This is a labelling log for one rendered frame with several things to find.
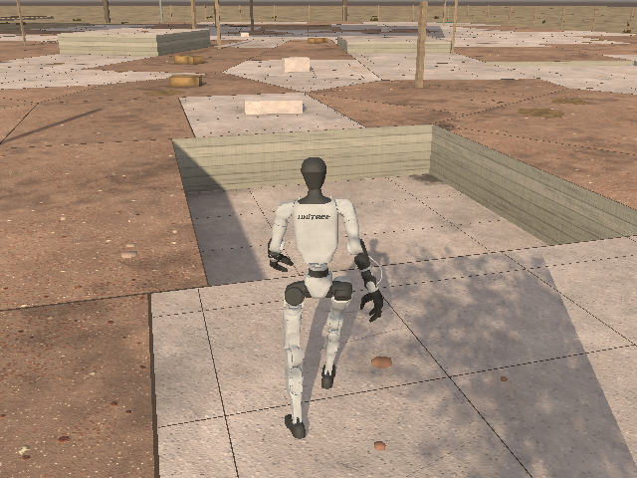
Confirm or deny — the left robot shin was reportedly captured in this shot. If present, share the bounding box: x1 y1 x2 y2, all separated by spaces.
285 349 304 425

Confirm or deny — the robot left foot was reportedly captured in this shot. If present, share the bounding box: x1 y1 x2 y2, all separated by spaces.
285 414 306 439

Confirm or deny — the left robot upper arm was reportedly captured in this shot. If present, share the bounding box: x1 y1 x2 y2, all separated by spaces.
269 200 296 253

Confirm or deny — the robot right hand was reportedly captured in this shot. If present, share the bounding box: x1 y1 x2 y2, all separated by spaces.
360 289 383 322

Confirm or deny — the left robot forearm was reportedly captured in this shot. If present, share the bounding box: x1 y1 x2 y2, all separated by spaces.
268 238 281 262

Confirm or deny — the robot left hand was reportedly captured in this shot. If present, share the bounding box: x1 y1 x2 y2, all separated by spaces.
270 254 294 272

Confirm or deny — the right robot upper arm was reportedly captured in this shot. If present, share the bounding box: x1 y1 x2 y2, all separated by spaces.
335 199 363 255

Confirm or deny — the right robot forearm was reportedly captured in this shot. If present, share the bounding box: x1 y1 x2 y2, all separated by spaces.
354 239 379 293

